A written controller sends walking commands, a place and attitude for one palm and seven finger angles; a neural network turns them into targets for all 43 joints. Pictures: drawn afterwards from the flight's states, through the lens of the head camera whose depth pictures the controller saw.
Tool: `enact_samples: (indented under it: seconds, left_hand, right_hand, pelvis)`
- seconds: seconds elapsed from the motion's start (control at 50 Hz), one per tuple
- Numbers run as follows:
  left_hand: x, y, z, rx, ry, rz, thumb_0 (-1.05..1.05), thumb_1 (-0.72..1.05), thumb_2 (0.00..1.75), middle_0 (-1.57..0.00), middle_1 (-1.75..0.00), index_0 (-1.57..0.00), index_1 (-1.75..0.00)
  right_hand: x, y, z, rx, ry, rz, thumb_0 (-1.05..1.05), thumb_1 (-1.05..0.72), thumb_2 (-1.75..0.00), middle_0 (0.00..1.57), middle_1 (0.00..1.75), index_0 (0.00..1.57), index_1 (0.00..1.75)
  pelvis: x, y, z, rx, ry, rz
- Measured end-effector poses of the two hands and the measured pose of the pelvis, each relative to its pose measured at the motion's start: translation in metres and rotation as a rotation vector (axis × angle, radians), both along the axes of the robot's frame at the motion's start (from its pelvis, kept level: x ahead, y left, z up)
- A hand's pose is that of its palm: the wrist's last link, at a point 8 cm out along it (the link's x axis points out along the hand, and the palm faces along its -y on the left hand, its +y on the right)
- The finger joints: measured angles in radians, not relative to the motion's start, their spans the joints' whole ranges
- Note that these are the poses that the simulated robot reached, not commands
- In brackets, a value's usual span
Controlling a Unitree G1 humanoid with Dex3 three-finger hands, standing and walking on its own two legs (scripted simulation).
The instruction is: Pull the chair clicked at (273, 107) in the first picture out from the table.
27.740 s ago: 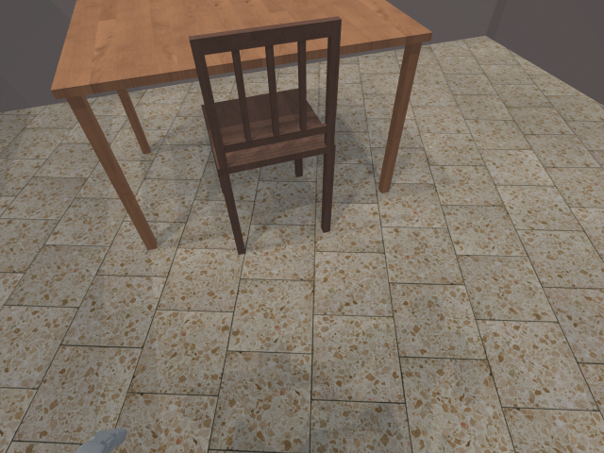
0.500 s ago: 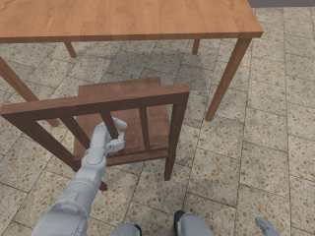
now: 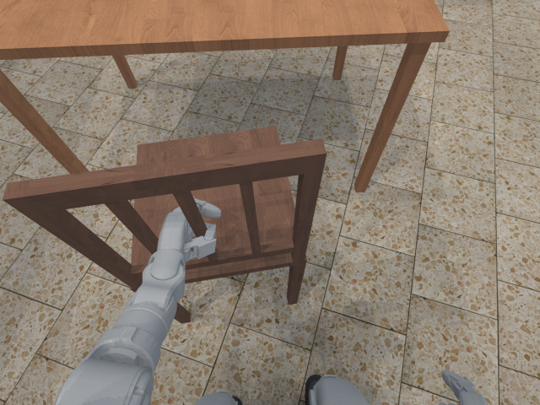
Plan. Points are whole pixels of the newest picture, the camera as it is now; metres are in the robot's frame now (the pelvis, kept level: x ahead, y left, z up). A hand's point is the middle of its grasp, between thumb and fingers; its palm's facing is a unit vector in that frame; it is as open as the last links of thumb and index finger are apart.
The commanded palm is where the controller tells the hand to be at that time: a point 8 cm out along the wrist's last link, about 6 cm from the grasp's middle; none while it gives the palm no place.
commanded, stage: step backward, pulling the chair out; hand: left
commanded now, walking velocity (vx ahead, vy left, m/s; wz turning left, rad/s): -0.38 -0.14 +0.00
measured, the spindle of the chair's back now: (199, 228) +0.40 +0.11 -0.07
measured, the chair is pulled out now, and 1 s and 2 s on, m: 0.34 0.52 0.57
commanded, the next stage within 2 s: stop walking, hand still on the chair in 0.82 s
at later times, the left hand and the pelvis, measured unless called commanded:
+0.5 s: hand (205, 292) +0.28 +0.10 -0.06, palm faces -0.10 -0.98 -0.19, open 5.2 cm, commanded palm +0.27 +0.15 -0.06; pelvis -0.08 +0.01 +0.00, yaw -1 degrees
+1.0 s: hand (201, 357) +0.19 +0.10 -0.05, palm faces -0.10 -0.98 -0.18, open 5.2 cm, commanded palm +0.17 +0.15 -0.04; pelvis -0.17 +0.01 +0.00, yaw +0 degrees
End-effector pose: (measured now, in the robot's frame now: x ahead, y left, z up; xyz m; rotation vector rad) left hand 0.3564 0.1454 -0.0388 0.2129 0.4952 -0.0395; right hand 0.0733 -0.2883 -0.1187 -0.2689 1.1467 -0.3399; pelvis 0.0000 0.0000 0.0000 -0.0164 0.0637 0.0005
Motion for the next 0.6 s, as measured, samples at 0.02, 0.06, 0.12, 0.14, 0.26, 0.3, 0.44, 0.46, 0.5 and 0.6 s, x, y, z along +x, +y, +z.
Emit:
enact_samples:
  seconds: [0.02,0.06,0.12,0.14,0.26,0.3,0.44,0.46,0.5,0.6]
  left_hand:
    - [-0.002,0.001,0.0,-0.004,0.0,-0.007,0.02,0.71,0.78,-0.22,-1.16,-0.49,-1.45]
    - [-0.008,0.002,0.0,-0.01,0.0,-0.023,0.02,0.72,0.78,-0.21,-1.17,-0.49,-1.45]
    - [-0.016,0.005,0.0,-0.015,-0.007,-0.043,0.02,0.73,0.77,-0.2,-1.19,-0.49,-1.45]
    - [-0.019,0.005,0.0,-0.014,-0.011,-0.045,0.02,0.73,0.77,-0.19,-1.19,-0.49,-1.45]
    - [-0.043,0.008,0.001,-0.007,-0.014,-0.013,0.02,0.72,0.79,-0.21,-1.17,-0.49,-1.45]
    - [-0.051,0.007,0.001,-0.003,-0.012,0.001,0.03,0.72,0.79,-0.22,-1.15,-0.49,-1.45]
    - [-0.078,0.003,0.003,0.001,0.011,0.012,0.03,0.71,0.79,-0.23,-1.13,-0.49,-1.45]
    - [-0.081,0.003,0.003,0.002,0.012,0.006,0.03,0.71,0.79,-0.23,-1.13,-0.49,-1.45]
    - [-0.087,0.004,0.003,0.001,0.009,-0.01,0.03,0.71,0.79,-0.22,-1.15,-0.49,-1.45]
    - [-0.104,0.007,0.002,-0.01,-0.008,-0.04,0.02,0.72,0.78,-0.19,-1.18,-0.49,-1.45]
  right_hand:
    - [-0.002,0.0,0.003,-0.013,0.006,-0.003,0.01,-0.9,-0.9,0.2,0.3,0.2,0.3]
    - [-0.006,0.003,0.011,-0.025,0.004,-0.004,0.01,-0.9,-0.9,0.2,0.3,0.2,0.3]
    - [-0.012,0.012,0.018,-0.022,-0.021,0.006,0.01,-0.9,-0.9,0.2,0.3,0.2,0.3]
    - [-0.014,0.016,0.019,-0.012,-0.03,0.01,0.01,-0.9,-0.9,0.19,0.3,0.2,0.3]
    - [-0.028,0.039,0.003,0.109,-0.053,0.025,0.01,-0.9,-0.9,0.2,0.3,0.2,0.3]
    - [-0.036,0.044,-0.004,0.146,-0.046,0.024,0.01,-0.9,-0.9,0.2,0.3,0.2,0.3]
    - [-0.067,0.035,-0.008,0.117,-0.018,0.008,0.01,-0.9,-0.9,0.2,0.3,0.2,0.3]
    - [-0.071,0.032,-0.007,0.1,-0.016,0.01,0.01,-0.9,-0.9,0.2,0.3,0.2,0.3]
    - [-0.078,0.027,-0.006,0.06,-0.016,0.014,0.01,-0.9,-0.9,0.2,0.3,0.2,0.3]
    - [-0.096,0.025,0.005,0.013,-0.022,0.012,0.01,-0.9,-0.9,0.2,0.3,0.2,0.3]
  pelvis:
    - [-0.004,0.003,0.001,0.006,-0.005,-0.001]
    - [-0.012,0.007,0.003,0.015,-0.013,-0.018]
    - [-0.023,0.01,0.004,0.017,-0.02,-0.035]
    - [-0.026,0.01,0.004,0.017,-0.023,-0.037]
    - [-0.038,-0.001,0.001,0.002,-0.02,-0.065]
    - [-0.046,-0.005,0.002,-0.017,-0.027,-0.062]
    - [-0.072,-0.003,0.004,0.011,-0.024,-0.034]
    - [-0.076,-0.001,0.004,0.012,-0.022,-0.027]
    - [-0.082,0.006,0.001,0.006,-0.021,-0.014]
    - [-0.105,0.014,-0.001,0.026,-0.041,-0.031]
